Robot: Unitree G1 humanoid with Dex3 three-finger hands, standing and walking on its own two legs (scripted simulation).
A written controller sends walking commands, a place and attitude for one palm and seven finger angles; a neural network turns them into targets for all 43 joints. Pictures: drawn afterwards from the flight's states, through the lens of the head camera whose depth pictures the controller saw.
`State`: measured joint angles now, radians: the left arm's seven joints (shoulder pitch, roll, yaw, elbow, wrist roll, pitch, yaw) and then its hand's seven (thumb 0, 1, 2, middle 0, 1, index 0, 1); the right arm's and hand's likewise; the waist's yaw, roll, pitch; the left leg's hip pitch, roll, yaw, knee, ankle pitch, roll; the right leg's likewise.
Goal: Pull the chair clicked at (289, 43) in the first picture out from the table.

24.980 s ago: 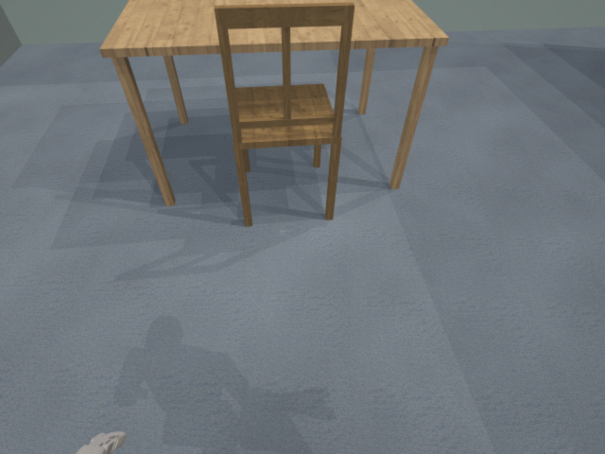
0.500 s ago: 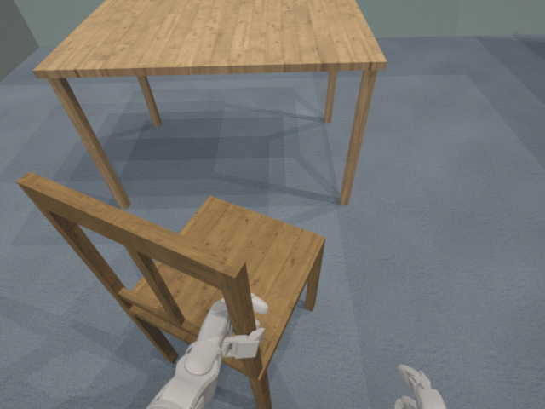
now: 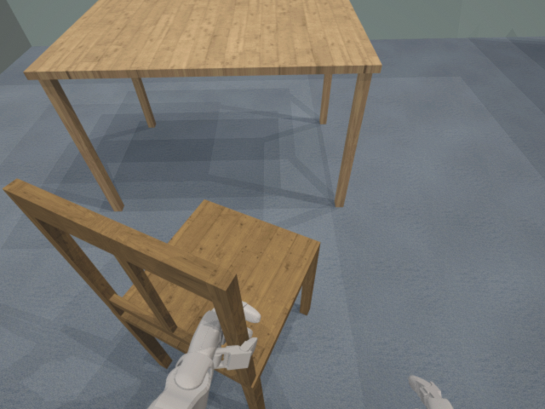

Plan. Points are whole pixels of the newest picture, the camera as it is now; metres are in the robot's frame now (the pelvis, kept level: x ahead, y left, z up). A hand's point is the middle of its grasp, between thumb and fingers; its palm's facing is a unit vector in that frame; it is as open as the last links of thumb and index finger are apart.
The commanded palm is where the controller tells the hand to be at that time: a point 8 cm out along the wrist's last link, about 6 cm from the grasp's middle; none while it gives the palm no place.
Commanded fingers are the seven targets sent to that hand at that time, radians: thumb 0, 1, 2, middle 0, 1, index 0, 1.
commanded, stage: open the thumb and straighten the fingers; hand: left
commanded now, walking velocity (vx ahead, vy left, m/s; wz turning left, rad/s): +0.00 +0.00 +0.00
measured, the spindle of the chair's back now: (150, 295) +0.33 +0.24 -0.08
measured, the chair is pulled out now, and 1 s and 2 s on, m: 0.67 0.67 0.67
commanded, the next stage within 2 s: draw the fingers out of the gap in 0.76 s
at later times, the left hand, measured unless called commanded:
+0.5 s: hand (241, 346) +0.24 +0.06 -0.07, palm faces -0.23 -0.97 -0.11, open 13.9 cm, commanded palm +0.23 +0.11 -0.05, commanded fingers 0.00 -0.55 0.20 -0.12 -0.36 -0.12 -0.36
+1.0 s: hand (229, 364) +0.21 +0.08 -0.07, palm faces -0.20 -0.98 -0.09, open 17.4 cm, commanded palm +0.19 +0.13 -0.05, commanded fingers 0.00 -0.55 0.20 0.00 0.00 0.00 0.00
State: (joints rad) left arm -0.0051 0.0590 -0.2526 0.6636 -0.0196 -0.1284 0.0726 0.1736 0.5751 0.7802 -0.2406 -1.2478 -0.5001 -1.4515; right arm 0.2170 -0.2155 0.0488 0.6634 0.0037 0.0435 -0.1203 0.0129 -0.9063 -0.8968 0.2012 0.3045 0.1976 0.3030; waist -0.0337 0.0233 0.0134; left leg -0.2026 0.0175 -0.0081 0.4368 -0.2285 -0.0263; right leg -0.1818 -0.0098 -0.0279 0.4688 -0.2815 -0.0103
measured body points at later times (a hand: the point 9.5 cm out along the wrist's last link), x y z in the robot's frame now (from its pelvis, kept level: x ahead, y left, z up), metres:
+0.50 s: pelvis -0.01 +0.00 -0.04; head +0.02 -0.03 +0.41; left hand +0.24 +0.12 -0.06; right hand +0.14 -0.24 -0.14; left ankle +0.00 +0.14 -0.74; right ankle -0.02 -0.11 -0.74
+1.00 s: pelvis +0.01 -0.01 -0.05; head +0.04 -0.03 +0.40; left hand +0.22 +0.13 -0.06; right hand +0.17 -0.25 -0.13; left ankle +0.00 +0.14 -0.74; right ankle -0.02 -0.11 -0.74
